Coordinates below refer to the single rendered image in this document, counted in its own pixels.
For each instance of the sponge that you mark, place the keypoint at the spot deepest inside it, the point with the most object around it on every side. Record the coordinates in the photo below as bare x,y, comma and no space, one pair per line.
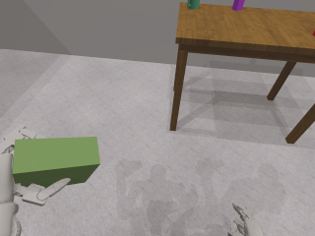
46,161

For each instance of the left robot forearm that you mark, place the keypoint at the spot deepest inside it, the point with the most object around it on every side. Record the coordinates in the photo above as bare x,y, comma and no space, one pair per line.
9,223

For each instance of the table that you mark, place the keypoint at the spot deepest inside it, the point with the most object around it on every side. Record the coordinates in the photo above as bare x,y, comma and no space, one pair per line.
259,33

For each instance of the robot left hand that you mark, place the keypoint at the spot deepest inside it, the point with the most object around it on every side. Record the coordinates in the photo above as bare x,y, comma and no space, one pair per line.
33,194

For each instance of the robot right hand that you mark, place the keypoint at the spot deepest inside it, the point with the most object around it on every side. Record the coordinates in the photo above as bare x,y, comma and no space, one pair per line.
250,227

